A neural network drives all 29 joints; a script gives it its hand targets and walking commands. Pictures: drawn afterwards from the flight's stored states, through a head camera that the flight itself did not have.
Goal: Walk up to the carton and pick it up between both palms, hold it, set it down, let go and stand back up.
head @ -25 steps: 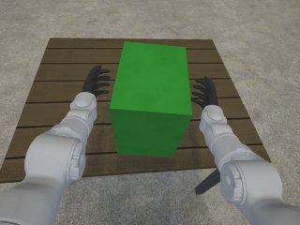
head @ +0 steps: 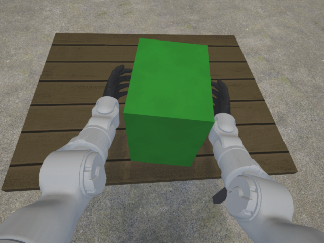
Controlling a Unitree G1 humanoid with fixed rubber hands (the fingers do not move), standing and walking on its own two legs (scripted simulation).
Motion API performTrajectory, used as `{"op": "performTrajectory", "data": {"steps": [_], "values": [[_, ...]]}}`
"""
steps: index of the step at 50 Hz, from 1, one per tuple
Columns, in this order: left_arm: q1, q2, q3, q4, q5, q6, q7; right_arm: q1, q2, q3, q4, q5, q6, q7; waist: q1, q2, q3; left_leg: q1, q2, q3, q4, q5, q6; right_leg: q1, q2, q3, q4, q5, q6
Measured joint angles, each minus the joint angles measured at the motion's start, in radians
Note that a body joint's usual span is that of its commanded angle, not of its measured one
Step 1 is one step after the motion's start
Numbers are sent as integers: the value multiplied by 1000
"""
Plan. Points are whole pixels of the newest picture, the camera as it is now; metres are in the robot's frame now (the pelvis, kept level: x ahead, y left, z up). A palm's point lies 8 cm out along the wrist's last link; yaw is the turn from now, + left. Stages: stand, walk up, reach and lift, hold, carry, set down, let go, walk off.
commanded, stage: reach and lift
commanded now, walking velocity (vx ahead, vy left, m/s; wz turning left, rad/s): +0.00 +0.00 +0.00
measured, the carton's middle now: (166, 106) +0.48 -0.03 +0.01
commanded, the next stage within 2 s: none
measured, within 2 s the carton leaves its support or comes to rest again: neither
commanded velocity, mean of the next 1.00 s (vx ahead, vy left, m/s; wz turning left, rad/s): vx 0.00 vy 0.00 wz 0.00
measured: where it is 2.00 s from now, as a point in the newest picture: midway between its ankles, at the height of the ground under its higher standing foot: outside the picture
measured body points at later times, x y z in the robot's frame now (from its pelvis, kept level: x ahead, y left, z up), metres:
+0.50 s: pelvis +0.02 +0.00 +0.02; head +0.10 +0.02 +0.46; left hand +0.48 +0.10 +0.06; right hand +0.42 -0.17 +0.06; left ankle +0.00 +0.10 -0.73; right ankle +0.01 -0.11 -0.73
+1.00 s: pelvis +0.03 +0.00 +0.02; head +0.10 +0.02 +0.46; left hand +0.48 +0.10 +0.06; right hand +0.42 -0.17 +0.06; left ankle +0.00 +0.10 -0.73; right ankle +0.01 -0.11 -0.73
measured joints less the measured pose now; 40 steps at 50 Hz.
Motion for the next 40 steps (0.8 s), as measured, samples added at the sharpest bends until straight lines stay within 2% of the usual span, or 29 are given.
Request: {"op": "performTrajectory", "data": {"steps": [5,10,17,24,40], "values": [[46,-65,213,-86,213,-10,-7,78,108,-207,-189,-251,-15,42,10,-4,66,106,-6,2,-75,24,2,107,-1,3,-77,26,2],[120,-134,315,-184,318,12,-26,154,169,-279,-291,-339,-26,82,29,5,89,196,-7,10,-122,26,3,195,0,12,-128,33,5],[178,-170,322,-271,333,43,-52,198,177,-263,-314,-347,-35,96,45,1,122,279,-3,19,-151,18,2,275,6,21,-157,29,7],[200,-184,307,-324,328,71,-65,217,180,-238,-324,-329,-36,85,47,-10,136,306,-2,18,-163,18,0,301,7,20,-166,26,5],[216,-206,300,-372,338,96,-67,225,178,-241,-324,-318,-51,88,48,-11,136,309,-3,20,-168,19,3,309,6,21,-182,33,6]]}}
